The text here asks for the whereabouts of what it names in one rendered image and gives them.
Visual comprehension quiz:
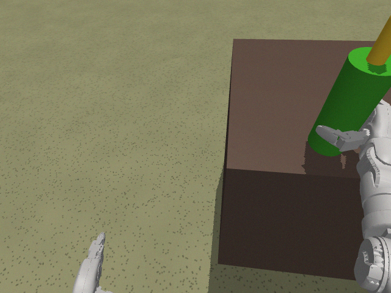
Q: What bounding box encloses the right robot hand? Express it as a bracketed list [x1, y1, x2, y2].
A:
[315, 100, 391, 152]

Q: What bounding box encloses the left robot hand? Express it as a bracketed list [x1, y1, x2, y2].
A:
[72, 232, 113, 293]

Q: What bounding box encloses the bottle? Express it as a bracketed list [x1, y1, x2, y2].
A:
[308, 15, 391, 156]

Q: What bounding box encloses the right robot arm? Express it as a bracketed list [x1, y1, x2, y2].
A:
[354, 137, 391, 293]

